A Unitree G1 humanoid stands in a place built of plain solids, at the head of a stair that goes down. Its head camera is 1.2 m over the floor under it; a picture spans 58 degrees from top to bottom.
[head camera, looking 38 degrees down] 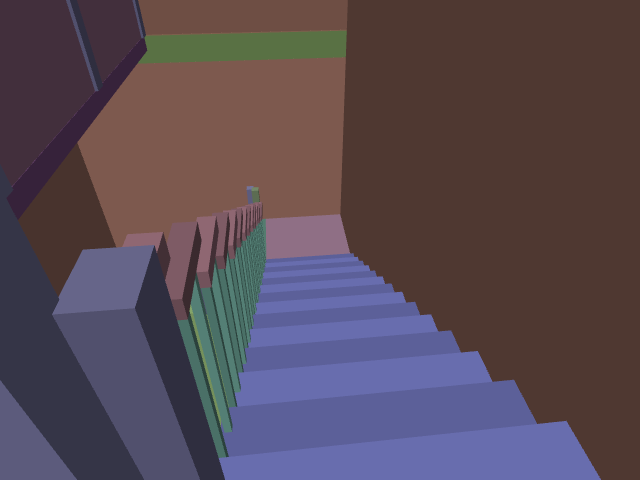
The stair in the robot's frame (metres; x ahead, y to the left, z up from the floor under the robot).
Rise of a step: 0.18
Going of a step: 0.28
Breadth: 1.19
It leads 6 degrees to the left of straight ahead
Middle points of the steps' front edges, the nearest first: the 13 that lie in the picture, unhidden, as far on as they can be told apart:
0.71 -0.24 -0.18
0.99 -0.21 -0.35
1.27 -0.18 -0.53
1.55 -0.15 -0.70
1.83 -0.12 -0.88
2.10 -0.09 -1.05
2.38 -0.06 -1.23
2.66 -0.03 -1.40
2.94 0.00 -1.58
3.22 0.03 -1.75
3.50 0.06 -1.93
3.77 0.09 -2.10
4.05 0.12 -2.28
